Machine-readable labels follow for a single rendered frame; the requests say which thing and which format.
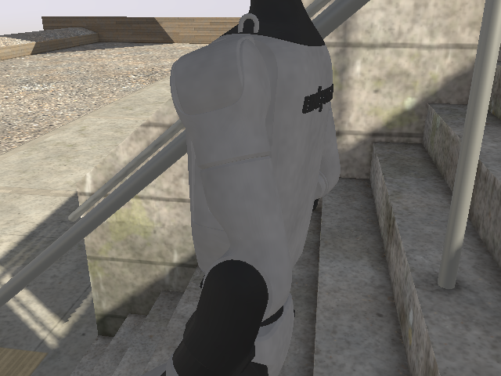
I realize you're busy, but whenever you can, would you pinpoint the right robot upper arm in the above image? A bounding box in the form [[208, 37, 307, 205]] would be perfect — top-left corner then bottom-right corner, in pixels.
[[315, 102, 341, 200]]

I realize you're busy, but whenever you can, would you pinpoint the robot left forearm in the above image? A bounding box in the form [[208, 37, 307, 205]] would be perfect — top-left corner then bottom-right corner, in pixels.
[[161, 259, 269, 376]]

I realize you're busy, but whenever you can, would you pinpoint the humanoid robot head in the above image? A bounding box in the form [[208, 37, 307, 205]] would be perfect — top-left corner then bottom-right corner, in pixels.
[[220, 0, 325, 46]]

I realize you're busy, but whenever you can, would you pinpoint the humanoid robot torso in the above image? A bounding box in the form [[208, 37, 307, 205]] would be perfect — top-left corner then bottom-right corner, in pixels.
[[186, 13, 333, 376]]

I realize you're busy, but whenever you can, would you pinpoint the left robot upper arm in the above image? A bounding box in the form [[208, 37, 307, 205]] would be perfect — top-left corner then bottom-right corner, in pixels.
[[170, 35, 292, 322]]

